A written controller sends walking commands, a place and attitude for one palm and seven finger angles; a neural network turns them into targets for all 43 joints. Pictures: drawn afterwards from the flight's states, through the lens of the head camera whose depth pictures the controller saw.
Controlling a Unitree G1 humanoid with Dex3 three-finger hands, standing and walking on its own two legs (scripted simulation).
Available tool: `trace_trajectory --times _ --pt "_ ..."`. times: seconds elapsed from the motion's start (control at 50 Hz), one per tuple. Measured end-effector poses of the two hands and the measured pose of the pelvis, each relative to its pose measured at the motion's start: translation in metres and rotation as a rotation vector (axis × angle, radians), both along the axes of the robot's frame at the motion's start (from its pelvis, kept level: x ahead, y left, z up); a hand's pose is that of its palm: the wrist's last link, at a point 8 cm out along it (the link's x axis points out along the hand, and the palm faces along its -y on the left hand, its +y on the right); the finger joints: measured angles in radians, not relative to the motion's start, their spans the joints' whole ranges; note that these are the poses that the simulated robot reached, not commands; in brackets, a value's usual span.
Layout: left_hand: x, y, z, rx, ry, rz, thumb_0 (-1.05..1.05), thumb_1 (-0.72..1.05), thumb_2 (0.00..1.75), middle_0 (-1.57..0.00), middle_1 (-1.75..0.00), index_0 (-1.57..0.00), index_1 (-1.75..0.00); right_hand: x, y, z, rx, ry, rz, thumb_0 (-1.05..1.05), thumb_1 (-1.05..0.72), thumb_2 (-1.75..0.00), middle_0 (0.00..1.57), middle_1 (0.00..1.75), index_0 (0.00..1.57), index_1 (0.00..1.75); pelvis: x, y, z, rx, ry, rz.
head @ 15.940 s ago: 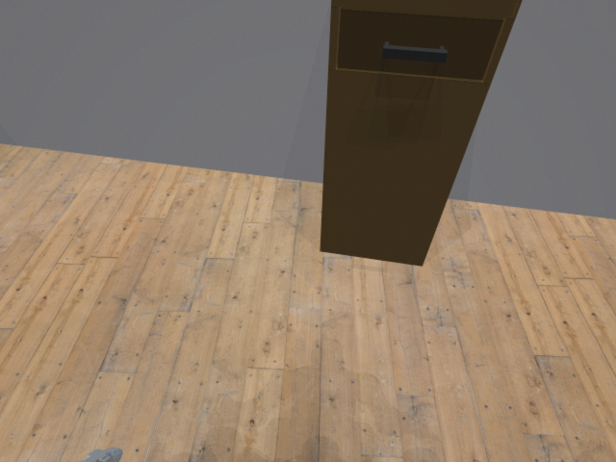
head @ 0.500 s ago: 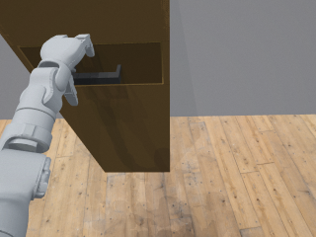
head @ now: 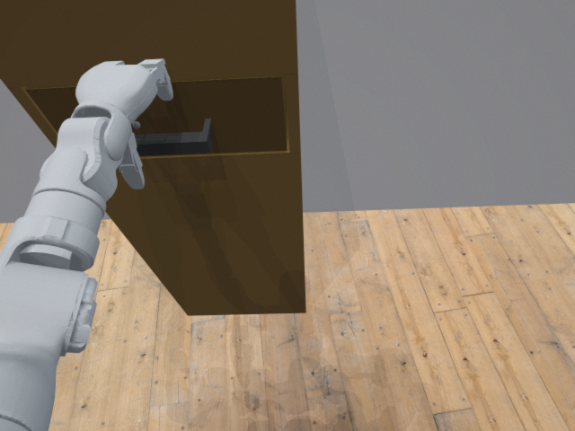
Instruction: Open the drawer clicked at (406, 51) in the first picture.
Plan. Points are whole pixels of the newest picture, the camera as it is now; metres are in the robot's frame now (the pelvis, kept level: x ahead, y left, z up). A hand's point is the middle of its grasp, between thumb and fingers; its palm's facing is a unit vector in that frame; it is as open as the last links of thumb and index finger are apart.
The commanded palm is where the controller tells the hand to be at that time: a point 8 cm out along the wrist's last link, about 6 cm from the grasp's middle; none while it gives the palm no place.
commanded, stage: lower the fingers behind the handle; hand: left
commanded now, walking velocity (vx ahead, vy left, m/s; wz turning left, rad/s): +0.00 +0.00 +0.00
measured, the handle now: (163, 135) +0.54 +0.20 +0.11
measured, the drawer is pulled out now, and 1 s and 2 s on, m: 0.00 0.00 0.00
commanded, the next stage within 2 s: close the thumb around the handle in 1.60 s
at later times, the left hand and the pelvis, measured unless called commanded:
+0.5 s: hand (137, 146) +0.48 +0.22 +0.13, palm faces -0.02 +0.00 -1.00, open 13.8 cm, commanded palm +0.46 +0.22 +0.19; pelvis +0.00 +0.00 +0.00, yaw +0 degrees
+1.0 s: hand (148, 163) +0.49 +0.22 +0.10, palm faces -0.04 +0.00 -1.00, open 13.8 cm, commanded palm +0.47 +0.22 +0.16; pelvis +0.00 +0.01 -0.01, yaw +0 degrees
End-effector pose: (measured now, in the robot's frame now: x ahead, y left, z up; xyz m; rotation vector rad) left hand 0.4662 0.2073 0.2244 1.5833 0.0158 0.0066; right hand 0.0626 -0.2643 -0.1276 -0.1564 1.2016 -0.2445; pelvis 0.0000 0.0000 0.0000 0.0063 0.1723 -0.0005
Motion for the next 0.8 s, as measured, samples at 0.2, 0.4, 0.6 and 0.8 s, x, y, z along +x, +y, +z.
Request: trace_trajectory --times 0.2,0.4,0.6,0.8 --pt "-0.001 -0.004 -0.018 -0.014 0.014 -0.045 0.0 -0.49 0.3 -0.32 -1.2 -0.32 -1.2 -0.005 -0.006 0.001 -0.02 0.017 -0.004 0.01 -0.91 -0.9 0.2 0.3 0.2 0.3 0.0 -0.001 -0.001 -0.001 0.007 0.0" --pt "0.001 0.008 -0.03 -0.017 -0.002 0.002 0.0 -0.49 0.3 -0.32 -1.2 -0.32 -1.2 -0.004 -0.006 0.002 -0.023 0.01 -0.008 0.01 -0.91 -0.9 0.2 0.3 0.2 0.3 0.0 0.0 -0.002 -0.003 0.023 -0.003" --pt "-0.006 0.012 -0.044 -0.021 0.029 -0.023 0.0 -0.49 0.3 -0.32 -1.2 -0.32 -1.2 -0.003 -0.002 0.001 -0.026 0.021 -0.002 0.01 -0.91 -0.9 0.2 0.3 0.2 0.3 0.001 0.002 -0.004 -0.006 0.024 0.002" --pt "-0.003 0.015 -0.056 -0.026 0.0 -0.016 0.0 -0.49 0.3 -0.32 -1.2 -0.32 -1.2 -0.01 0.001 -0.001 -0.028 0.029 -0.007 0.01 -0.91 -0.9 0.2 0.3 0.2 0.3 -0.001 0.005 -0.007 -0.007 0.044 0.0"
